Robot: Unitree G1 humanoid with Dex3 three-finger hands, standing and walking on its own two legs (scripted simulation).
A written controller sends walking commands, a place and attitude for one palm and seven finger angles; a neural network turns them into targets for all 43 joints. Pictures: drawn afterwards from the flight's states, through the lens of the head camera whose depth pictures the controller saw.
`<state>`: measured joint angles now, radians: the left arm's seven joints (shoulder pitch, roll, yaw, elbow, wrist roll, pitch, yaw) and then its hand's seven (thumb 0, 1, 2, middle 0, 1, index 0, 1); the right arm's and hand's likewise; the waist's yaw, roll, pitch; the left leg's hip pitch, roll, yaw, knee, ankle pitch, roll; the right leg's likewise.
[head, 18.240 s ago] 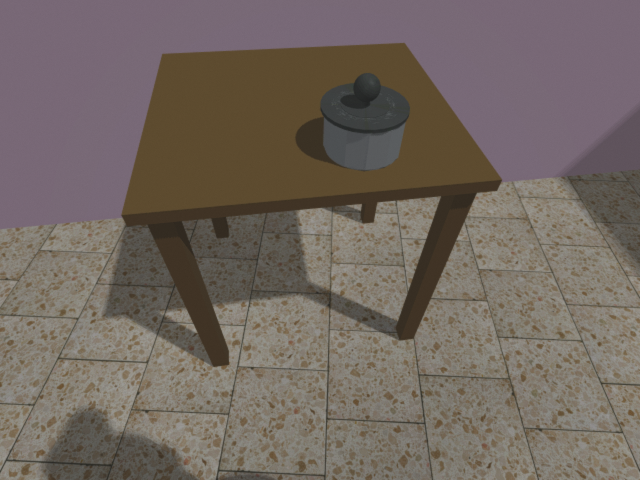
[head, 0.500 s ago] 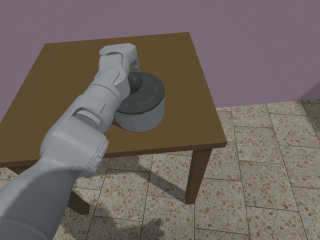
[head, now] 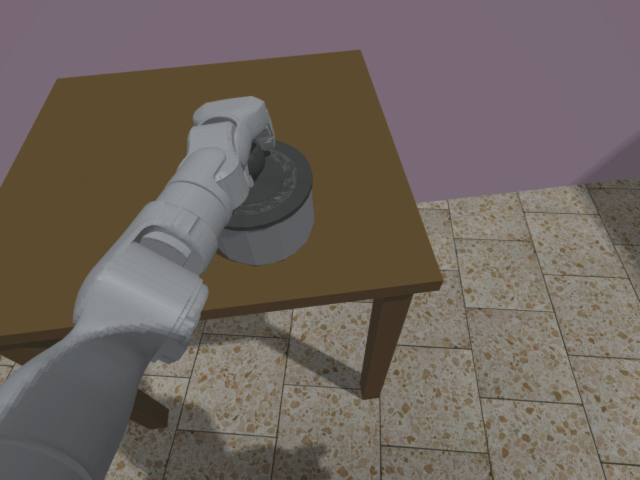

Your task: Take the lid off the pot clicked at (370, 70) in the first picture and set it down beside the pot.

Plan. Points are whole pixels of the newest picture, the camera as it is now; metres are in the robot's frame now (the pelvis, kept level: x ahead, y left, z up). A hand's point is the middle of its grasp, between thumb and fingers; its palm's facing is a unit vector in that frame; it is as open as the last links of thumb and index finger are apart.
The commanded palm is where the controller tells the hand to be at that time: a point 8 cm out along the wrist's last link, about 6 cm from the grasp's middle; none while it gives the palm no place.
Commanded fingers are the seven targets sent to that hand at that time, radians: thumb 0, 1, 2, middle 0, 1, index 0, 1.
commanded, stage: lower the open fingers around the knob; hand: left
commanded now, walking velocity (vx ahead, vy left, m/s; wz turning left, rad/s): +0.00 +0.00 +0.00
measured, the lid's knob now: (246, 160) +0.52 +0.06 +0.11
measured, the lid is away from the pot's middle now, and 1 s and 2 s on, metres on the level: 0.01 0.01 0.01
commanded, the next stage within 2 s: close the fingers and squeeze the knob in 0.06 s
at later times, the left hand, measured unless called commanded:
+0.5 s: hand (241, 169) +0.49 +0.06 +0.12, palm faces -0.37 -0.07 -0.92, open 9.8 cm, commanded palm +0.49 +0.07 +0.19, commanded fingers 0.00 0.02 1.06 -0.58 -0.85 -0.58 -0.85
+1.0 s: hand (239, 165) +0.49 +0.06 +0.13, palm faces -0.35 -0.07 -0.93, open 8.3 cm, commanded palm +0.49 +0.07 +0.19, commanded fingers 0.00 0.35 0.82 -0.73 -1.02 -0.73 -1.02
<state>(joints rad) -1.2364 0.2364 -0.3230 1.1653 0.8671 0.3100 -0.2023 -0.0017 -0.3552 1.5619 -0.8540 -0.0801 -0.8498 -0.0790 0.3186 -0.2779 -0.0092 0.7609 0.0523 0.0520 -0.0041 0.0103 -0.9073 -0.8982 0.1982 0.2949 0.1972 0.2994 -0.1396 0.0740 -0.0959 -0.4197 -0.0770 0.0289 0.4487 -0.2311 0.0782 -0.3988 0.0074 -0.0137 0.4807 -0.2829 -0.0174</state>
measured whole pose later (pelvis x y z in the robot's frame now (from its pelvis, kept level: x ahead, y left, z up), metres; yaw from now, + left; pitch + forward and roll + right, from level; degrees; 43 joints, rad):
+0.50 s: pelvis +0.00 -0.01 +0.00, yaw +1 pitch +11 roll +0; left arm -1.22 0.24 -0.34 1.15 0.86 0.32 -0.25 0.00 -0.10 1.12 -0.60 -0.66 -0.60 -0.66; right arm 0.24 -0.28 0.00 0.73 0.07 0.08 -0.01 0.01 -0.91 -0.90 0.20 0.30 0.20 0.30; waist -0.13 0.06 -0.09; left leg -0.41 -0.07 0.02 0.46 -0.24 0.07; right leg -0.38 0.02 -0.03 0.48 -0.29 -0.03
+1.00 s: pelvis +0.00 +0.00 +0.00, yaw +0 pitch +11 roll +0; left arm -1.22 0.25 -0.31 1.16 0.87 0.32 -0.23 0.00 0.13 0.91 -0.64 -0.96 -0.60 -0.94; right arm 0.29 -0.28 0.01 0.75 0.06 0.08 0.00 0.01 -0.91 -0.90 0.20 0.30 0.20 0.30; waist -0.14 0.07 -0.09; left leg -0.40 -0.07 0.03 0.45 -0.23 0.07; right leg -0.38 0.02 -0.01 0.48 -0.28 -0.02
